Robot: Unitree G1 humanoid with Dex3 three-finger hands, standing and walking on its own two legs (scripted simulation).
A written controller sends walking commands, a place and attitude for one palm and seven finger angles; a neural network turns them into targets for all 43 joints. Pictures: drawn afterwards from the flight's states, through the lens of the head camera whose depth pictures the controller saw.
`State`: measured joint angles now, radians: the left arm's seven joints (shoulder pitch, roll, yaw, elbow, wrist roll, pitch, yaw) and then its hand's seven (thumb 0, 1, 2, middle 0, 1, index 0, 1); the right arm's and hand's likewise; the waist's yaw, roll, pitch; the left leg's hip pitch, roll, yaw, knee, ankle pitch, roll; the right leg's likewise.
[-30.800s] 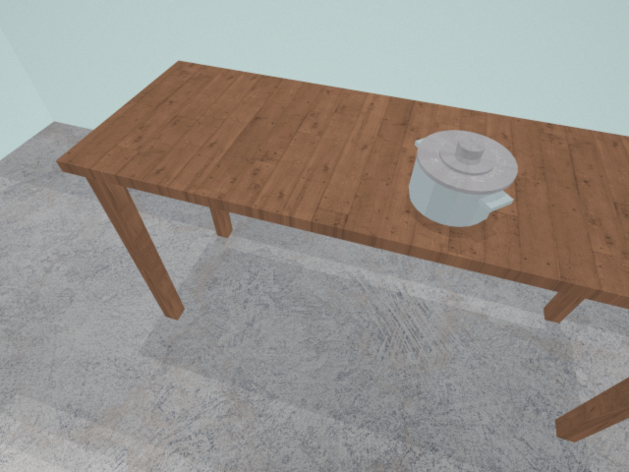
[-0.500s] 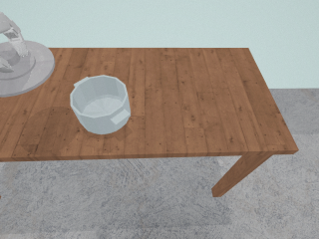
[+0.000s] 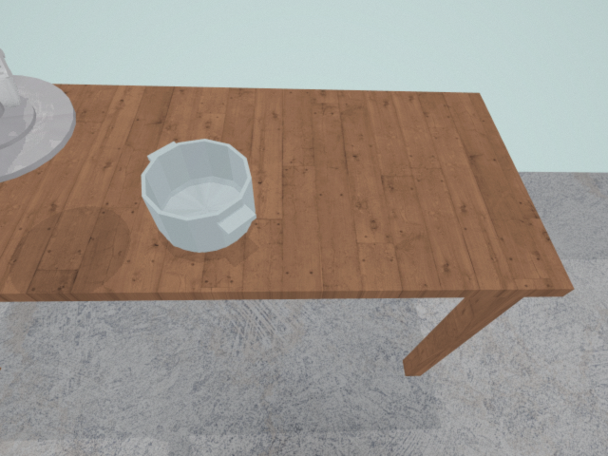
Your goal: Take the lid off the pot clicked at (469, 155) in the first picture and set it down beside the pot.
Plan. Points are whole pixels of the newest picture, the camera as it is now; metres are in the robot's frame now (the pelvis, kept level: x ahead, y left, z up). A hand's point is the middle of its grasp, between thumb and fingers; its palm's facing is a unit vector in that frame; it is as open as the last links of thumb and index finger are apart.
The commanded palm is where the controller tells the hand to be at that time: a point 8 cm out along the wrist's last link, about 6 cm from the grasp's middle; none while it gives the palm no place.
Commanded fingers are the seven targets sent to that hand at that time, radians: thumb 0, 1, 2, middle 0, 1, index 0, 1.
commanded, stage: lower the lid onto the table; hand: left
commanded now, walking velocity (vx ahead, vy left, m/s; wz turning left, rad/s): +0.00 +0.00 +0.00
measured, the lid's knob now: out of the picture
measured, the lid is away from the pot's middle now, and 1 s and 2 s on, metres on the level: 0.21 0.20 0.21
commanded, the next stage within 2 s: none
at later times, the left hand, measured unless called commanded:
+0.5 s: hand out of the picture +0.43 +0.37 +0.19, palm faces -0.37 -0.13 -0.92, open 7.4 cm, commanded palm +0.47 +0.37 +0.25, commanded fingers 0.00 0.69 0.84 -0.89 -1.09 -0.90 -1.04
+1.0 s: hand (3, 143) +0.44 +0.36 +0.15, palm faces -0.43 -0.10 -0.90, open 7.4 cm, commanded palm +0.49 +0.36 +0.22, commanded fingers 0.00 0.69 0.84 -0.89 -1.09 -0.90 -1.04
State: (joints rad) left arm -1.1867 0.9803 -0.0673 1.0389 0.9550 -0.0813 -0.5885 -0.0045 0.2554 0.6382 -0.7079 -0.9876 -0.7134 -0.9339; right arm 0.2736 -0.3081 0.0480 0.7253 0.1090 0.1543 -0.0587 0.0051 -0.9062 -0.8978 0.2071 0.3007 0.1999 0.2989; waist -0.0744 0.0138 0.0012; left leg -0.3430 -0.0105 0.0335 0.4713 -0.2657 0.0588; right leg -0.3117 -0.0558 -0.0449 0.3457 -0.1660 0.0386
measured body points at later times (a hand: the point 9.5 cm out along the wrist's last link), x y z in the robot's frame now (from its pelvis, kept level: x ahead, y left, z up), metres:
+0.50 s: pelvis -0.01 +0.00 +0.00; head +0.06 +0.02 +0.44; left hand +0.45 +0.37 +0.24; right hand +0.03 -0.28 -0.12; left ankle -0.02 +0.08 -0.74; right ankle -0.01 -0.17 -0.74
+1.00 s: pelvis +0.00 +0.01 -0.01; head +0.07 +0.03 +0.44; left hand +0.46 +0.36 +0.20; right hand +0.02 -0.28 -0.12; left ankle -0.02 +0.08 -0.74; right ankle -0.01 -0.17 -0.74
